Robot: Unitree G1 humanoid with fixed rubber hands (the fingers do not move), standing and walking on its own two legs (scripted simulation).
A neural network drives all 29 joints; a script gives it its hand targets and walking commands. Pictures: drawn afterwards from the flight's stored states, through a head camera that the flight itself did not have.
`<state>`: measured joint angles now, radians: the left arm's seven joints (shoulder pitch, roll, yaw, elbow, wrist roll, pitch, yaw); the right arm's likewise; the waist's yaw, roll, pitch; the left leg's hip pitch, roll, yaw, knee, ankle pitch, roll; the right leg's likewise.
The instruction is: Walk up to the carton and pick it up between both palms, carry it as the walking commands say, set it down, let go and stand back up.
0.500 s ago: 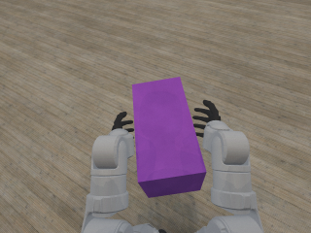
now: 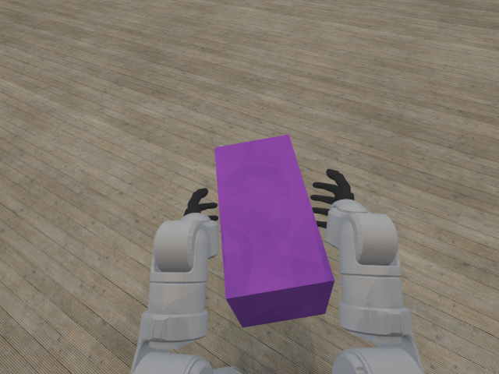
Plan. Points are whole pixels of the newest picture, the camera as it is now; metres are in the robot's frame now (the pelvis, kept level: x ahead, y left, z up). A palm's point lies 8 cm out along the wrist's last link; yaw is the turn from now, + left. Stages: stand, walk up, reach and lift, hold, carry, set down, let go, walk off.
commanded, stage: carry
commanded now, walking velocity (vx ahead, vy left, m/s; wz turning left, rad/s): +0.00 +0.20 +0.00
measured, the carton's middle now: (266, 226) +0.36 +0.01 +0.00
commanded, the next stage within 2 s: none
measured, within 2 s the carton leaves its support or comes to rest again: neither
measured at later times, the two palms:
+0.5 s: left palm (137, 253) +0.26 +0.20 +0.08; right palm (290, 241) +0.28 -0.02 +0.09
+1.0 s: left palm (52, 290) +0.20 +0.30 +0.08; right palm (210, 271) +0.23 +0.08 +0.10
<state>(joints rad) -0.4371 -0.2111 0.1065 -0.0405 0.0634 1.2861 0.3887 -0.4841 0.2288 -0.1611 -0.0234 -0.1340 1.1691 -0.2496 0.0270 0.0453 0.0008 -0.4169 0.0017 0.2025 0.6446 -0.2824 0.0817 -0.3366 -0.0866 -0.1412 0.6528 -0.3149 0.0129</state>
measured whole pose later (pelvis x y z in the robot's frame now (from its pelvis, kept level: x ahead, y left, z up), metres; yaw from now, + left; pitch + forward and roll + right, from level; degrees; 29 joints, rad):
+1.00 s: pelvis -0.10 +0.19 +0.00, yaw +0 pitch +1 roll +1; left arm -0.42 -0.20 0.11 -0.05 0.11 1.28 0.36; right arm -0.49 0.23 -0.14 0.01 -0.09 1.15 -0.30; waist 0.00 -0.04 -0.01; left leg -0.38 0.05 0.09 0.60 -0.23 -0.01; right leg -0.40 -0.20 -0.07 0.71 -0.38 0.10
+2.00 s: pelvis -0.25 +0.22 -0.02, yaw +27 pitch +3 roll +1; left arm -0.44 -0.21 0.16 -0.06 0.03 1.28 0.41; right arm -0.54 0.25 -0.15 0.02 -0.14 1.17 -0.28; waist 0.05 0.03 0.04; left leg -0.54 -0.02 0.05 0.75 -0.26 0.03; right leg -0.45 -0.08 -0.10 0.80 -0.42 0.06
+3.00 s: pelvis -0.37 +0.13 +0.00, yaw +63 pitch +3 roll +0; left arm -0.49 -0.23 0.15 -0.01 0.06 1.28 0.41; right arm -0.52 0.24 -0.19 -0.03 -0.11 1.18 -0.33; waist 0.00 0.04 0.07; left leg -0.57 -0.01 0.08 0.81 -0.37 -0.02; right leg -0.37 -0.11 -0.20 0.69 -0.34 0.00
